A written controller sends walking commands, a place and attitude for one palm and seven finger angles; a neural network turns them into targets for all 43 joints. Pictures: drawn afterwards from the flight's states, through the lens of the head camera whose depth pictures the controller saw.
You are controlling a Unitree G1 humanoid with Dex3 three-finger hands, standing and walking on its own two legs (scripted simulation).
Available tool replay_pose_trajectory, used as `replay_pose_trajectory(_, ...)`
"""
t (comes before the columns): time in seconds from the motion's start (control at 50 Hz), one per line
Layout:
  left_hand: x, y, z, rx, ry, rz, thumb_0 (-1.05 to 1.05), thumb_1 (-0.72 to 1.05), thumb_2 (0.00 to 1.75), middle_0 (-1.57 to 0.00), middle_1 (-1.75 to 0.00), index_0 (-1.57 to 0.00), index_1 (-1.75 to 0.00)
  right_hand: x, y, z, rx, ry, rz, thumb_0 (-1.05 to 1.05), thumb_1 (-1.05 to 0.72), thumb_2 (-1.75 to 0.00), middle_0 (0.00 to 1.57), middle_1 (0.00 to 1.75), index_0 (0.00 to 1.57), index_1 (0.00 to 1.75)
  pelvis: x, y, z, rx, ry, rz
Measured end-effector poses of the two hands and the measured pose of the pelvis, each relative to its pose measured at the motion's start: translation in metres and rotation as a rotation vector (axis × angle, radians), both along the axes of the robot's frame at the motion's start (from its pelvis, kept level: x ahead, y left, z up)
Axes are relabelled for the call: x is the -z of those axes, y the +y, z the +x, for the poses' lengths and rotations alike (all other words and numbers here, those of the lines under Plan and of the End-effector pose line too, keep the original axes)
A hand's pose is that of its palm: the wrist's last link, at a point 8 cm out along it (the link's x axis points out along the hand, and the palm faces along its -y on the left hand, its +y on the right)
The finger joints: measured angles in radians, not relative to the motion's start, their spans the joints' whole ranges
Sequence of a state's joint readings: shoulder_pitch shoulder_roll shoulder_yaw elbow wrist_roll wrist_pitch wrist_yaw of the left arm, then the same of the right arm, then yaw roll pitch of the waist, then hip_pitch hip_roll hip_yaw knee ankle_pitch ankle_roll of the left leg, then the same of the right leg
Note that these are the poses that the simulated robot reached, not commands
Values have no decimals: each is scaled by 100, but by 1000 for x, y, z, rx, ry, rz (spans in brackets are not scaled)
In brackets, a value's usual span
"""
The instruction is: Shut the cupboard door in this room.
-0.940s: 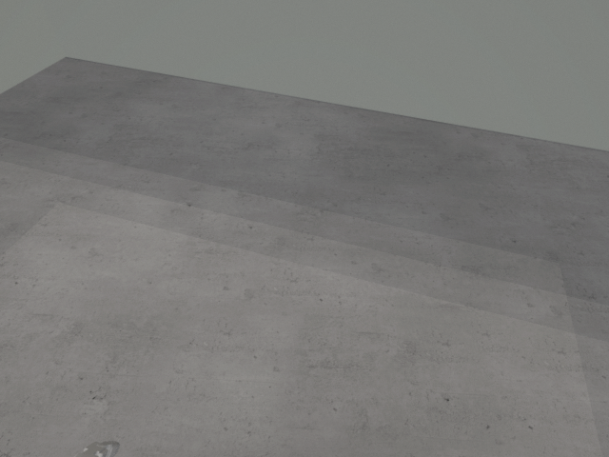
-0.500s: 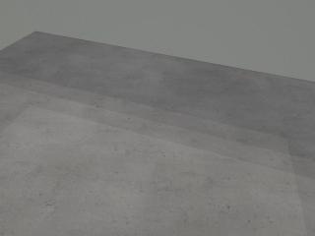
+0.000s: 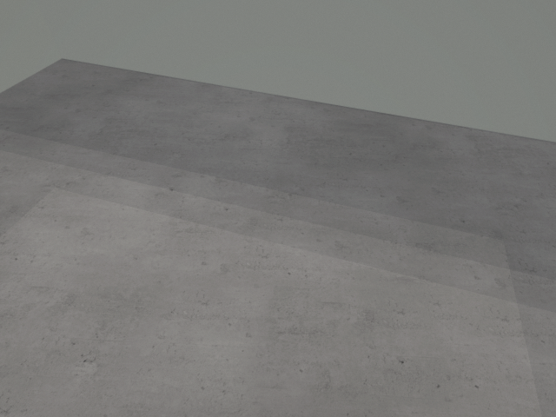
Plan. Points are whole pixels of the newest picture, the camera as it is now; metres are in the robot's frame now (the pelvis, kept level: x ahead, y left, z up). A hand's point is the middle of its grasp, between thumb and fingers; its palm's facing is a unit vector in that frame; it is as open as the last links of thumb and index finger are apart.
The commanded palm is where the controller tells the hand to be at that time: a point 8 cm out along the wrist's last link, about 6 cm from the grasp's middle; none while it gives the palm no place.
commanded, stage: turn or walk to find it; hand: left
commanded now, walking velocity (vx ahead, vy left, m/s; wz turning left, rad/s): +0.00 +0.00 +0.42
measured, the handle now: out of the picture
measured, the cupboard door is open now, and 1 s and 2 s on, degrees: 80 80 80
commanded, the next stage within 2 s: none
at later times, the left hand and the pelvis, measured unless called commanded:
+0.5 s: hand out of the picture +0.02 +0.22 -0.18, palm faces +0.14 -0.96 -0.23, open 7.4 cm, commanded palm none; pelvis -0.02 +0.01 -0.01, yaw +9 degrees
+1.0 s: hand out of the picture -0.09 +0.18 -0.17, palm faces +0.40 -0.88 -0.25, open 7.4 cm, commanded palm none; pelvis -0.05 -0.02 -0.01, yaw +24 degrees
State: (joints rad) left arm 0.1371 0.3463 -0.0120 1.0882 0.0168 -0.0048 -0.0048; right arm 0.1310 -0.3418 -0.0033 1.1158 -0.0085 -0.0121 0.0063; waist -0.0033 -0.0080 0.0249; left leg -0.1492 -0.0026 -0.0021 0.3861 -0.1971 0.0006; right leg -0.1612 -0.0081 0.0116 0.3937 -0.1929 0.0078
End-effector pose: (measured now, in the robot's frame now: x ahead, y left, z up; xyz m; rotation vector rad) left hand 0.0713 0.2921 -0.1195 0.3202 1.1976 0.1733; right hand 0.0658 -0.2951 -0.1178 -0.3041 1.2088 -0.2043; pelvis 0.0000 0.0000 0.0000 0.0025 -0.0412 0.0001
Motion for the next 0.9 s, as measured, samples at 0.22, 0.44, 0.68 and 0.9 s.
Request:
replay_pose_trajectory(0.22,13,-15,-15,-66,-4,-29,0,90,90,-20,-30,-20,-30,15,19,-1,-40,40,38,0,-90,-90,20,29,20,30,8,0,-6,-57,28,-8)
replay_pose_trajectory(0.44,40,-25,-56,-158,54,-110,0,90,90,-20,-30,-20,-30,25,72,-18,-66,76,101,0,-90,-90,20,30,20,30,16,12,-16,-127,39,-12)
replay_pose_trajectory(0.68,14,-46,-75,-274,-68,-56,0,90,90,-20,-30,-20,-30,36,43,-16,-137,109,123,0,-90,-90,21,30,20,30,14,-19,-31,-251,63,-9)
replay_pose_trajectory(0.9,8,-71,-145,-404,-17,-57,0,90,90,-20,-30,-20,-30,22,26,29,-255,69,87,0,-91,-90,20,29,19,30,5,-30,-38,-371,31,20)
